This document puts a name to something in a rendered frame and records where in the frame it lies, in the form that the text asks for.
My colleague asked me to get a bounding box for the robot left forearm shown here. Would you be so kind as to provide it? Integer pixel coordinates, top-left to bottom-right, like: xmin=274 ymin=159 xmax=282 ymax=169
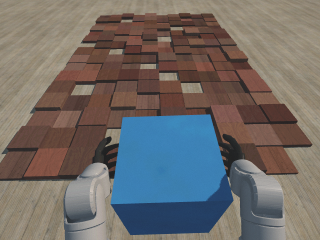
xmin=63 ymin=162 xmax=112 ymax=240

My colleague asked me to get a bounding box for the carton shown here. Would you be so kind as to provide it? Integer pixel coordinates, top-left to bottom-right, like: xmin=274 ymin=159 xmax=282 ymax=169
xmin=110 ymin=114 xmax=234 ymax=235

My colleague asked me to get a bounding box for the left robot hand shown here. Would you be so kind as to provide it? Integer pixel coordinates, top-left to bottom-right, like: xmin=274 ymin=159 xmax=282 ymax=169
xmin=92 ymin=136 xmax=119 ymax=178

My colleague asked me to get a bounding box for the right robot hand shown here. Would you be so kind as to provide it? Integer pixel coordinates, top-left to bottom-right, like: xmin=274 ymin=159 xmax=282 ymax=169
xmin=218 ymin=134 xmax=246 ymax=178

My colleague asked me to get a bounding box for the robot right forearm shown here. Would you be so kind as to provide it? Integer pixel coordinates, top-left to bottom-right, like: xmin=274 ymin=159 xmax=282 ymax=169
xmin=229 ymin=159 xmax=286 ymax=240

